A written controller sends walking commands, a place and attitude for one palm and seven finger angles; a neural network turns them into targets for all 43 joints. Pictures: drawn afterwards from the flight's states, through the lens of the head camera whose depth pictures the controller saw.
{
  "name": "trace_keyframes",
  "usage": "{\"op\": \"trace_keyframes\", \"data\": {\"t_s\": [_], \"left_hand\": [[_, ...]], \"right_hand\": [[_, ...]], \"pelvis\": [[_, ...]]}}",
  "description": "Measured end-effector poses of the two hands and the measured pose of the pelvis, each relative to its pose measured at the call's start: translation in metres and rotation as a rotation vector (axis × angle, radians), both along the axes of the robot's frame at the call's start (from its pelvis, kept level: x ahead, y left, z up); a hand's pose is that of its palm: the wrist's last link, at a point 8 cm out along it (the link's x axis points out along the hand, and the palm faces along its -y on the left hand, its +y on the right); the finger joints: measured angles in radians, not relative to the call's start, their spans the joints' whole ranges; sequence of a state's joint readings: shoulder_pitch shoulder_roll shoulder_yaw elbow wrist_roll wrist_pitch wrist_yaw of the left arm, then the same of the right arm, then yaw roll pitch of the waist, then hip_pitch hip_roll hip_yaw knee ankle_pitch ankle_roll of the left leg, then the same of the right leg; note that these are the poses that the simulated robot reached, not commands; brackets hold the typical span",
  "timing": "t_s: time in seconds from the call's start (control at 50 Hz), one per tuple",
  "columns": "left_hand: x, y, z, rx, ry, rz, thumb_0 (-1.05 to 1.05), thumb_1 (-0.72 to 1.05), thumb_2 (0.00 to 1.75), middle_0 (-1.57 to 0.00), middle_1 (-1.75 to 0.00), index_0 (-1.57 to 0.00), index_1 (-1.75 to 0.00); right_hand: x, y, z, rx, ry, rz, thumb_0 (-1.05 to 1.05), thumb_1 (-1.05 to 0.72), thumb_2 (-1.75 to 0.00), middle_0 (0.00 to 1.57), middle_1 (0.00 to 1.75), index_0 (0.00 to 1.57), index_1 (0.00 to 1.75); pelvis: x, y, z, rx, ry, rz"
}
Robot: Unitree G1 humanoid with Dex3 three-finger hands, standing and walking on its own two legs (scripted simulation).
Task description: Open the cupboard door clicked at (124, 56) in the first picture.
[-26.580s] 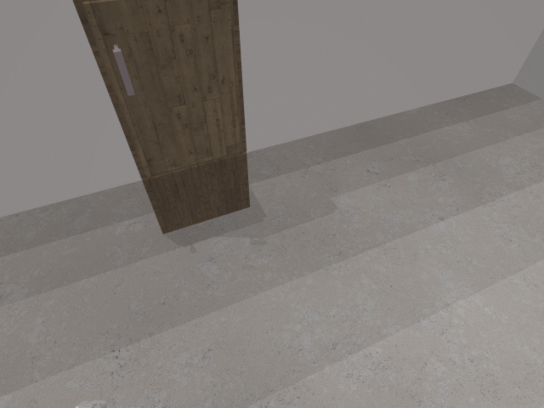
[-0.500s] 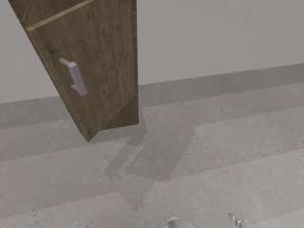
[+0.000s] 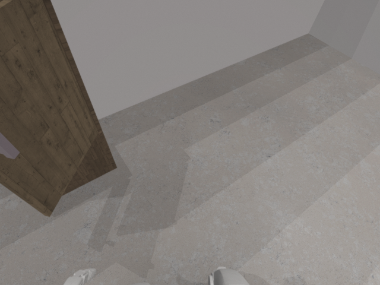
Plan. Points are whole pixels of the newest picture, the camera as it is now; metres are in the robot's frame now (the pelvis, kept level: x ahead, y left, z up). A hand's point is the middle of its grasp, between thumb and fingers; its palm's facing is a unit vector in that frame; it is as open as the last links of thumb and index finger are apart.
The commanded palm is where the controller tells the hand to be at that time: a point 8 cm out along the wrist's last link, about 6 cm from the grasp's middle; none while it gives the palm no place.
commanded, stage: walk to a spot facing it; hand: left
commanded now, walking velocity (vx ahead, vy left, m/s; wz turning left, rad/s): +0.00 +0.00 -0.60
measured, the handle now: out of the picture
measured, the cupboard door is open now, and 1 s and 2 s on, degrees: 43 43 43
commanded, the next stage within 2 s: turn to face it in 1.78 s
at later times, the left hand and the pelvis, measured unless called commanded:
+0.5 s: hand (127, 268) +0.17 +0.15 -0.16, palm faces -0.30 -0.94 -0.18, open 7.4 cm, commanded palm none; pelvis +0.02 -0.02 +0.01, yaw -19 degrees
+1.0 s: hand (181, 220) +0.29 +0.03 -0.17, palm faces -0.58 -0.80 -0.16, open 7.4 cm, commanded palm none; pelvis +0.13 -0.10 +0.00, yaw -36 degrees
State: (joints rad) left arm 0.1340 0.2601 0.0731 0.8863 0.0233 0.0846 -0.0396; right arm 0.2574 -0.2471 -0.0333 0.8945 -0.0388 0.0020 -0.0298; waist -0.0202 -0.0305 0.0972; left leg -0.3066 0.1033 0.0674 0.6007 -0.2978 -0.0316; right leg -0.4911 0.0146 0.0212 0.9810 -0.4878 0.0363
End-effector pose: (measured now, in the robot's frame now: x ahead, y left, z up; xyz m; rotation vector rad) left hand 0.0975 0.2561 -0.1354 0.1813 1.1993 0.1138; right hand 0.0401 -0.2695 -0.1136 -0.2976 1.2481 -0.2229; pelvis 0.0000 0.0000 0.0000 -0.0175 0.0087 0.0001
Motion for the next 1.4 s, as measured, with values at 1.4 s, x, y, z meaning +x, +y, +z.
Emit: {"op": "trace_keyframes", "data": {"t_s": [1.4], "left_hand": [[0.355,-0.358,-0.003,-0.023,0.028,-0.735,0.00,0.93,0.90,-0.20,-0.30,-0.20,-0.30]], "right_hand": [[0.049,-0.155,-0.007,0.093,-0.030,-0.818,0.01,-0.91,-0.90,0.20,0.30,0.20,0.30]], "pelvis": [[0.244,-0.228,0.005,0.013,-0.008,-0.764]]}}
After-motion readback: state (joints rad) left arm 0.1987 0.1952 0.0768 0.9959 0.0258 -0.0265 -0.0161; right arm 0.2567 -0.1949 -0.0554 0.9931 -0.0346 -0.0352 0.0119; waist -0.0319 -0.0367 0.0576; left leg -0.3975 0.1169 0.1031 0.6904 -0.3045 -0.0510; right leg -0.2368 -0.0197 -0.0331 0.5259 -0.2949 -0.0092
